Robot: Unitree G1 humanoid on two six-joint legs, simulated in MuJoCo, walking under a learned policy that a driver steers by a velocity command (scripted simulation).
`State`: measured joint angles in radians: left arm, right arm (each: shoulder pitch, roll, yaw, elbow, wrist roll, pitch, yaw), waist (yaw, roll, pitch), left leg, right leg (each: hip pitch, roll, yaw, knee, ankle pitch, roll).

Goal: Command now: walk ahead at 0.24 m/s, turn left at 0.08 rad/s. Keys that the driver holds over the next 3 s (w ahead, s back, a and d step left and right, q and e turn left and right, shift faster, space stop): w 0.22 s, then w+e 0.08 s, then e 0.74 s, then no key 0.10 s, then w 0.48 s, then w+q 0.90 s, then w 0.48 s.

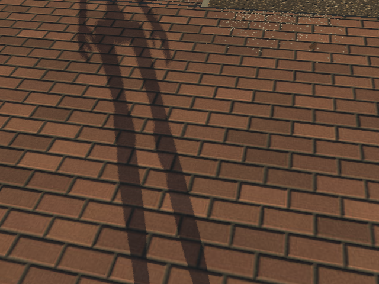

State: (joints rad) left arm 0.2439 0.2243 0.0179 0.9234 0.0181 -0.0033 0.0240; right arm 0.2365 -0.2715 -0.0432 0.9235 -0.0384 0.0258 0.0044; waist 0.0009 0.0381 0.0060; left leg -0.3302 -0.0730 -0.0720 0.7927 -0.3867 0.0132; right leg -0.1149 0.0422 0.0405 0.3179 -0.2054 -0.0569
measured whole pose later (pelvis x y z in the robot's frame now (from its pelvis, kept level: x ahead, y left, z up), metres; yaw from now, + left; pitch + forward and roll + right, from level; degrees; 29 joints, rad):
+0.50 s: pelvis +0.15 +0.06 +0.00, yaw -6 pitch +0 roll -1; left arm 0.27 0.25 0.07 0.95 0.02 -0.01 -0.02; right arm 0.29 -0.20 -0.02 0.93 -0.02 -0.08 -0.02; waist 0.01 -0.05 0.05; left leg -0.07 -0.02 0.14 0.31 -0.24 0.07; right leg -0.52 -0.01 0.00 1.04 -0.27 -0.04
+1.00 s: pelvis +0.24 +0.04 -0.01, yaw -22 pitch +1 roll +1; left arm 0.20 0.27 0.07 0.82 0.02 0.03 0.00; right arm 0.14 -0.24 -0.04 0.81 -0.03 0.05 -0.03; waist 0.03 0.01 0.08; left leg -0.51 0.04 -0.06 1.00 -0.40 -0.04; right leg -0.34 0.13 0.04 0.43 -0.10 -0.12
